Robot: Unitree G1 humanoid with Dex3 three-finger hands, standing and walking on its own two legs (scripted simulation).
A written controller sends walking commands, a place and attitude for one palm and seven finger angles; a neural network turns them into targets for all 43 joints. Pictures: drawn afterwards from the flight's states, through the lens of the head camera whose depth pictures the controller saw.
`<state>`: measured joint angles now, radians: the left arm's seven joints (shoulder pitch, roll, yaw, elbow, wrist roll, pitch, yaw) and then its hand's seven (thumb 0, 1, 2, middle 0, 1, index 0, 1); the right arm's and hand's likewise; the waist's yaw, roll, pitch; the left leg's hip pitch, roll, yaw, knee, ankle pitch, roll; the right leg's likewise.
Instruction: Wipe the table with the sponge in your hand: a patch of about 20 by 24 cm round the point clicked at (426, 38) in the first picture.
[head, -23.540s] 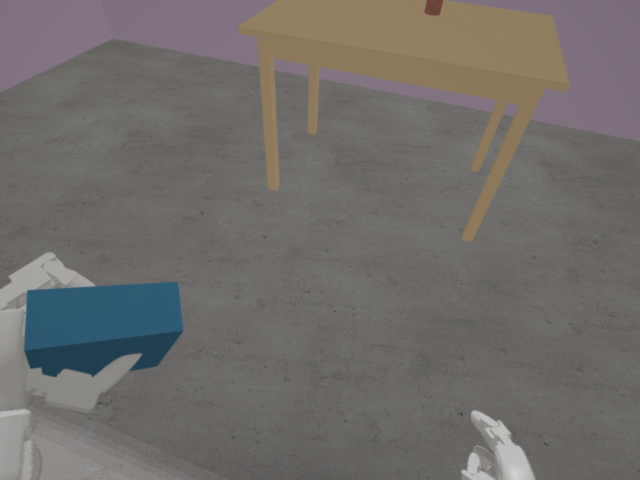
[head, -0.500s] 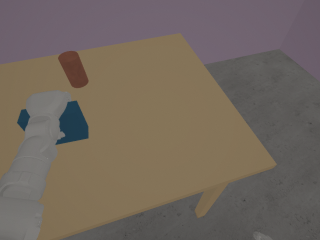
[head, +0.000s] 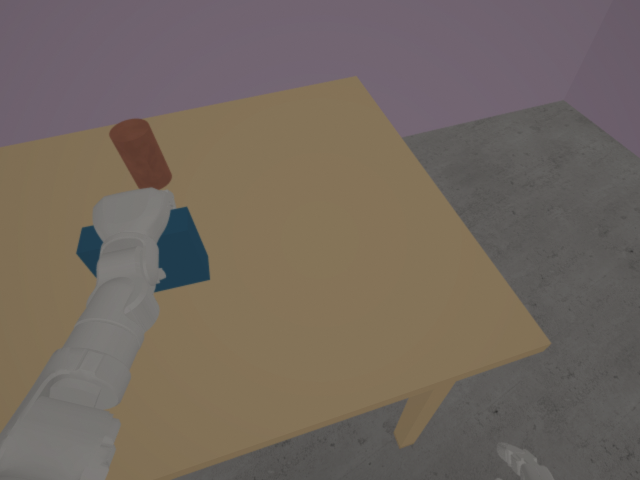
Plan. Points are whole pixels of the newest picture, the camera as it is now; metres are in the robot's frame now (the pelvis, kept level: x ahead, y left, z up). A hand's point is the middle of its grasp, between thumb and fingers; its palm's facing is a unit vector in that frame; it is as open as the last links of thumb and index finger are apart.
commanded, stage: wipe back along the middle lane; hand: left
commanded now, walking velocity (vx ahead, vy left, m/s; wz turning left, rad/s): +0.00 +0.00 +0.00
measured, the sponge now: (154, 262) +0.39 +0.27 +0.03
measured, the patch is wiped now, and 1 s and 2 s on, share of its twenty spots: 0.35 0.60 0.75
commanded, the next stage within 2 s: slide across to the third lane in 1.54 s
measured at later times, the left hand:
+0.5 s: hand (149, 277) +0.34 +0.25 +0.07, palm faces -0.02 -0.01 -1.00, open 8.9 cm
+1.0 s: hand (153, 303) +0.30 +0.23 +0.07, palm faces +0.02 -0.03 -1.00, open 8.8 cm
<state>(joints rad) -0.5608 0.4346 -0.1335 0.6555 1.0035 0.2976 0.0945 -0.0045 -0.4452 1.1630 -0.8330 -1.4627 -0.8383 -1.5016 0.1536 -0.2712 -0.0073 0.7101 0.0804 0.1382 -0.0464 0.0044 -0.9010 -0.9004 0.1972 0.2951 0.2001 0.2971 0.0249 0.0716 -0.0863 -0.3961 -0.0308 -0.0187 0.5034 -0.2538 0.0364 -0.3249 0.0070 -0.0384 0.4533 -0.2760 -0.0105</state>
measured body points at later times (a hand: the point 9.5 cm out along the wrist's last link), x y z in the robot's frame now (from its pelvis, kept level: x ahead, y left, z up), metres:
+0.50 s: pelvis -0.01 -0.01 +0.00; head +0.01 -0.04 +0.45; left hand +0.34 +0.25 +0.12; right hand +0.18 -0.26 -0.11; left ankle -0.01 +0.09 -0.74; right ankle -0.04 -0.12 -0.74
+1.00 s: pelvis -0.01 -0.01 +0.00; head -0.01 -0.05 +0.45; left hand +0.30 +0.23 +0.12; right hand +0.19 -0.24 -0.11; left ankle -0.01 +0.09 -0.74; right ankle -0.04 -0.12 -0.74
